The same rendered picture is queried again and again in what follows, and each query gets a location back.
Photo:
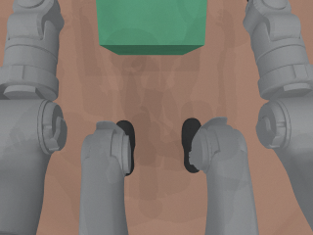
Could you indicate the carton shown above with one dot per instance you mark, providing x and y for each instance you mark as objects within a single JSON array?
[{"x": 151, "y": 27}]

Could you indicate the robot right upper arm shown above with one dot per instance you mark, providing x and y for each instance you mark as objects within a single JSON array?
[{"x": 286, "y": 126}]

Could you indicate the robot left forearm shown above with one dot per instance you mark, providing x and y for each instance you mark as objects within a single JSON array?
[{"x": 31, "y": 51}]

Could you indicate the right robot thigh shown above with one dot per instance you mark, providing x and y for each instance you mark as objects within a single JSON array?
[{"x": 230, "y": 200}]

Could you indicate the left robot thigh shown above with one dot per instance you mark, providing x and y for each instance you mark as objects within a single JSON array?
[{"x": 101, "y": 206}]

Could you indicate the robot left upper arm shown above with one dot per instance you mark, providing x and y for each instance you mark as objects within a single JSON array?
[{"x": 31, "y": 130}]

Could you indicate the robot thigh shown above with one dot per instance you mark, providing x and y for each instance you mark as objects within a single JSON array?
[
  {"x": 101, "y": 206},
  {"x": 230, "y": 200}
]

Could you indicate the robot right forearm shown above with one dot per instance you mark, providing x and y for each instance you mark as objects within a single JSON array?
[{"x": 279, "y": 50}]

